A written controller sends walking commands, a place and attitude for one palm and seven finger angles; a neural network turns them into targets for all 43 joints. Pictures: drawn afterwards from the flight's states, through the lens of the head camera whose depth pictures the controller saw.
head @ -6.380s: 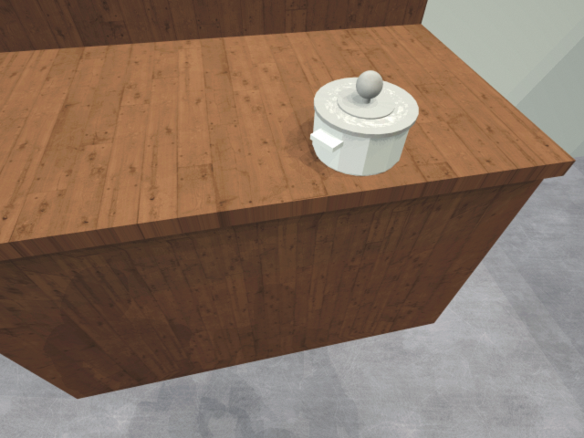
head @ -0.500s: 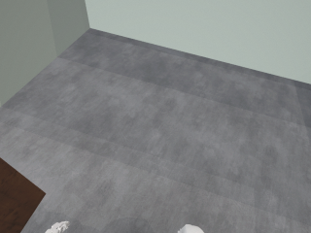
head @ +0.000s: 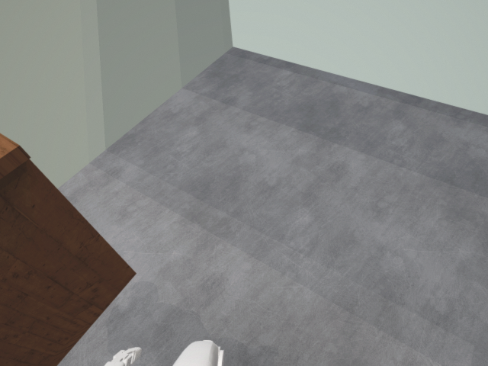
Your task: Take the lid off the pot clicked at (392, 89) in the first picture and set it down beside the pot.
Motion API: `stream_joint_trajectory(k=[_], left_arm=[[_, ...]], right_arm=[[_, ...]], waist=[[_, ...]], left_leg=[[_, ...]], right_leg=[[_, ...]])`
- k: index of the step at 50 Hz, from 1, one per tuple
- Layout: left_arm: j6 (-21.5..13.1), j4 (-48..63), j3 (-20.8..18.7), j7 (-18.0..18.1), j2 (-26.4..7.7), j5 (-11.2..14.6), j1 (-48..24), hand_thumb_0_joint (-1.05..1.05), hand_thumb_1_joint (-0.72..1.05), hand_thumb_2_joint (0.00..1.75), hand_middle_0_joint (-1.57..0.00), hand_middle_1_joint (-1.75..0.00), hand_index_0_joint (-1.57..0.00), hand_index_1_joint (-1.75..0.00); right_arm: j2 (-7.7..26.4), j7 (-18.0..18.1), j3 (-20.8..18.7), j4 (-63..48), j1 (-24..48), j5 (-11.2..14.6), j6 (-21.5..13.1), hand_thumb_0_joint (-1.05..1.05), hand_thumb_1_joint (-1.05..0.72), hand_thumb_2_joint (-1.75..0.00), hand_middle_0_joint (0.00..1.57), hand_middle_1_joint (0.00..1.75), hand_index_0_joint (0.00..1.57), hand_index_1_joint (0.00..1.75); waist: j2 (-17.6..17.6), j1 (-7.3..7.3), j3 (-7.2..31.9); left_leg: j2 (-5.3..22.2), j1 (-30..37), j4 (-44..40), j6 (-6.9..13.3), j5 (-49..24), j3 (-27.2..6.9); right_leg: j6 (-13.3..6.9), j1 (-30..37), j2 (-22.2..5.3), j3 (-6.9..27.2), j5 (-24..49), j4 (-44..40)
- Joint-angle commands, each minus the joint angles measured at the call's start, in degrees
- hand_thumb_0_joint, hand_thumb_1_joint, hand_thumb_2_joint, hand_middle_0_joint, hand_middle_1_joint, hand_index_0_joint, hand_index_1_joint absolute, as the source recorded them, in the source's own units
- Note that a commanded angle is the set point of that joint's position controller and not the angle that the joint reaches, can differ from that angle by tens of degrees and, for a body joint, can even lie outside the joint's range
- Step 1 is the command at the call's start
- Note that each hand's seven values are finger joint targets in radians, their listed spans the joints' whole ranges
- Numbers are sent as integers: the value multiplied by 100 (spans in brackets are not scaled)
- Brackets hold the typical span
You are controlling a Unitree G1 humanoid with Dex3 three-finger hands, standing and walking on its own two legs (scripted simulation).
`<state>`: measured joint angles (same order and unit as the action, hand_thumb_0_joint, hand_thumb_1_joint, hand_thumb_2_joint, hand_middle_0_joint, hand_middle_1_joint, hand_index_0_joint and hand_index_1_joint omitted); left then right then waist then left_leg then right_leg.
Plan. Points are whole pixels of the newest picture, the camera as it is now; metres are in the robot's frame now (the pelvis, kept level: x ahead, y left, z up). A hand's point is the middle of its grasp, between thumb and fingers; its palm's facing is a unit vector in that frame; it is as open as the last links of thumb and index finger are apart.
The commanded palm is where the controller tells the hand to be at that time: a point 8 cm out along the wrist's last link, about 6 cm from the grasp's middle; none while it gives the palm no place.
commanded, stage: turn to face it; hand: left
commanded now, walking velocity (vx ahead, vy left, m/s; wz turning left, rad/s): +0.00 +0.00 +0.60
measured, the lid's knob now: out of the picture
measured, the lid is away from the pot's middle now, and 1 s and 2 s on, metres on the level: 0.00 0.00 0.00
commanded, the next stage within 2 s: take the last steps up to it in 1.42 s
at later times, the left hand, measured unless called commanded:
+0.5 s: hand out of the picture +0.00 +0.31 -0.18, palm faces +0.34 -0.91 -0.24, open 7.4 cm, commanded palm none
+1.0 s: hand out of the picture +0.07 +0.29 -0.14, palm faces +0.51 -0.80 -0.31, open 7.3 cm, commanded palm none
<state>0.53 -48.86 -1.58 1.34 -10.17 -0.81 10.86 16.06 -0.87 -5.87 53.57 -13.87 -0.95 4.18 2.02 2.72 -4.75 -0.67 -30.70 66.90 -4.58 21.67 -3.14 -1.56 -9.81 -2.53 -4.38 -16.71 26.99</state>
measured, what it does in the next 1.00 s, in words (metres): steps on the spot, turning left: left foot, then right foot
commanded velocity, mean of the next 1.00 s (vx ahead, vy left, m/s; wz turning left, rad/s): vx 0.00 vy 0.00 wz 0.60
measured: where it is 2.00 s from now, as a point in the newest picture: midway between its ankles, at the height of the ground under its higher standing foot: outside the picture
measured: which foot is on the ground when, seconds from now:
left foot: up 0.00-0.26, down 0.28-1.00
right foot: down 0.00-0.28, up 0.30-0.98, down 1.00-1.00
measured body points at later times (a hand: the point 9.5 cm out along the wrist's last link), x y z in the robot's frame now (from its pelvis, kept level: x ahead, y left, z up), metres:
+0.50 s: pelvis +0.01 +0.07 +0.00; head +0.04 +0.13 +0.44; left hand -0.02 +0.35 -0.16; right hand +0.20 -0.13 -0.12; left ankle +0.01 +0.14 -0.74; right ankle +0.04 -0.11 -0.65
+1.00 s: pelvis +0.05 +0.03 -0.01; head +0.09 +0.03 +0.44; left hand +0.05 +0.34 -0.11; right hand +0.18 -0.19 -0.16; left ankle +0.01 +0.14 -0.74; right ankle +0.11 -0.06 -0.74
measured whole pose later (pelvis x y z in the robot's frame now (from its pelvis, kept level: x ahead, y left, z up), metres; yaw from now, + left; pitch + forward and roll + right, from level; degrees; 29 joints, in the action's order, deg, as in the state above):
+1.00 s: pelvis +0.05 +0.03 -0.01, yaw +33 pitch +1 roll +0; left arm 1.8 -47.5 -2.0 1.6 -13.8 0.1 5.0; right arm 13.7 0.7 -4.5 54.9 -18.7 -0.5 3.4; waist 2.3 3.4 -2.3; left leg -9.9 -16.5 29.8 1.3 13.2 -16.9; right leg 3.4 -15.1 1.9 3.8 -16.6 29.5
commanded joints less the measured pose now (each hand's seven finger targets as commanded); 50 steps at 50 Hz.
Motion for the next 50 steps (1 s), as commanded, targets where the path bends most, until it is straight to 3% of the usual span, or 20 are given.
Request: stream_joint_trajectory(k=[1,5,9,11,12,13,14,15,16,17,19,21,23,30,38,42,46,48,49,50], left_arm=[[-144,284,-374,108,-1170,-22,547,0,90,90,-20,-30,-20,-30],[-112,224,-401,96,-1251,-57,765,0,90,90,-20,-30,-20,-30],[-59,231,-461,90,-1383,-86,739,0,90,90,-20,-30,-20,-30],[-40,188,-490,78,-1430,-81,685,0,90,90,-20,-30,-20,-30],[-41,196,-511,64,-1463,-38,625,0,90,90,-20,-30,-20,-30],[-30,253,-485,34,-1337,15,663,0,90,90,-20,-30,-20,-30],[-20,454,-378,-16,-946,60,612,0,90,90,-20,-30,-20,-30],[78,537,-342,42,-1045,7,368,0,90,90,-20,-30,-20,-30],[117,531,-353,57,-1113,-9,192,0,90,90,-20,-30,-20,-30],[112,450,-390,59,-1055,-24,41,0,90,90,-20,-30,-20,-30],[131,221,-422,-1,-1155,-38,179,0,90,90,-20,-30,-20,-30],[127,98,-430,-38,-1162,-48,376,0,90,90,-20,-30,-20,-30],[137,84,-425,-26,-1175,-48,372,0,90,90,-20,-30,-20,-30],[124,283,-413,26,-1199,-29,-237,0,90,90,-20,-30,-20,-30],[92,512,-353,55,-1116,27,-828,0,90,90,-20,-30,-20,-30],[79,570,-310,82,-1079,73,-810,0,90,90,-20,-30,-20,-30],[62,517,-293,112,-1091,112,-506,0,90,90,-20,-30,-20,-30],[4,469,-315,138,-1132,132,-238,0,90,90,-20,-30,-20,-30],[-29,438,-366,167,-1409,98,-145,0,90,90,-20,-30,-20,-30],[-29,500,-445,200,-1767,26,-101,0,90,90,-20,-30,-20,-30]], right_arm=[[274,-34,-26,-518,498,10,-65,0,-90,-90,20,30,20,30],[204,-53,41,-619,940,28,-83,0,-90,-90,20,30,20,30],[104,-68,117,-713,1102,64,-178,0,-90,-90,20,30,20,30],[163,-48,108,-702,884,66,-243,0,-90,-90,20,30,20,30],[299,-34,67,-630,462,45,-286,0,-90,-90,20,30,20,30],[704,-23,-34,-515,-44,5,-340,0,-90,-90,20,30,20,30],[1406,16,-226,-486,-438,10,-377,0,-90,-90,20,30,20,30],[1552,40,-243,-360,-716,82,-286,0,-90,-90,20,30,20,30],[1358,65,-165,-423,-475,55,-267,0,-90,-90,20,30,20,30],[1132,134,-120,-531,-136,24,-301,0,-90,-90,20,30,20,30],[839,162,19,-657,462,23,-332,0,-90,-90,20,30,20,30],[812,162,34,-675,484,55,-388,0,-90,-90,20,30,20,30],[816,158,18,-648,393,64,-401,0,-90,-90,20,30,20,30],[828,171,-48,-481,-95,43,-370,0,-90,-90,20,30,20,30],[819,217,-83,-336,-508,-21,-321,0,-90,-90,20,30,20,30],[840,231,-101,-313,-541,-35,-280,0,-90,-90,20,30,20,30],[842,214,-116,-347,-271,-6,-229,0,-90,-90,20,30,20,30],[715,199,-96,-360,-189,68,-209,0,-90,-90,20,30,20,30],[443,170,-60,-356,-293,121,-212,0,-90,-90,20,30,20,30],[219,198,-25,-509,-322,117,-245,0,-90,-90,20,30,20,30]], waist=[[-1239,-400,306],[-1316,-490,294],[-1533,-550,443],[-1379,-429,611],[-1167,-193,917],[-291,64,1325],[1598,259,1567],[1208,333,1672],[727,211,1289],[972,126,955],[700,-214,460],[483,-334,611],[508,-318,730],[455,-122,637],[549,46,742],[627,13,899],[613,-153,812],[323,-322,880],[-548,-354,961],[-1870,-392,862]], left_leg=[[165,-575,-193,-83,133,226],[177,-335,-890,-23,196,439],[76,478,-2157,146,232,790],[-3,1073,-3036,247,-113,888],[-39,1720,-3873,316,-782,839],[464,3051,-4328,551,-1936,249],[2242,4033,-4372,1381,-4736,-2145],[2511,3842,-4247,1820,-5439,-2251],[2262,3333,-4382,1784,-4357,-1796],[1887,2907,-4519,1651,-3886,-1791],[1344,2275,-4761,1325,-3328,-1300],[1111,2374,-4848,1186,-3288,-1167],[1065,2453,-4871,1206,-3203,-1184],[1031,2677,-4876,1300,-2845,-1894],[1021,2800,-4659,1518,-3044,-2735],[970,2708,-4489,1519,-3436,-3006],[737,1842,-4381,1324,-3092,-3009],[512,1053,-4063,1024,-1983,-2773],[178,43,-3463,689,-330,-2212],[-537,-854,-2064,247,1114,-877]], right_leg=[[-510,827,-1480,728,3218,-550],[-573,868,-1552,506,3500,-465],[-513,737,-1653,213,3751,-162],[-361,664,-1679,48,3679,270],[-146,574,-1596,-220,3464,916],[177,-346,-1375,-475,2436,2124],[688,-2274,-387,-451,-1966,3520],[625,-2473,-360,317,-2289,4058],[608,-2475,-487,442,-1953,4187],[652,-2537,-482,486,-1559,4218],[723,-2332,-441,593,-641,4285],[782,-2244,-378,570,-256,4205],[830,-2216,-347,617,-143,4027],[911,-2486,-218,764,-143,3494],[795,-2321,68,883,-636,2609],[691,-1876,263,932,-773,2060],[552,-657,469,849,-441,949],[495,600,240,981,506,-396],[298,1572,-670,1799,467,-908],[-363,1781,-2157,3389,710,-1163]])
